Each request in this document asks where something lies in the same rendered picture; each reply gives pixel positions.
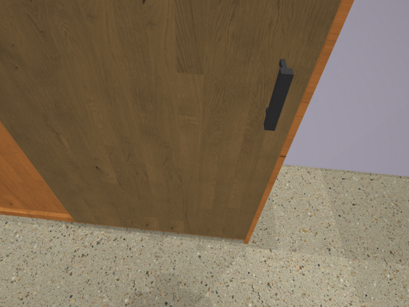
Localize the handle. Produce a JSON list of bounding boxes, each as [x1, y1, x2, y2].
[[264, 59, 294, 131]]

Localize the wardrobe door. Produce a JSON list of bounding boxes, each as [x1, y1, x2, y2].
[[0, 0, 342, 240], [0, 122, 68, 214]]

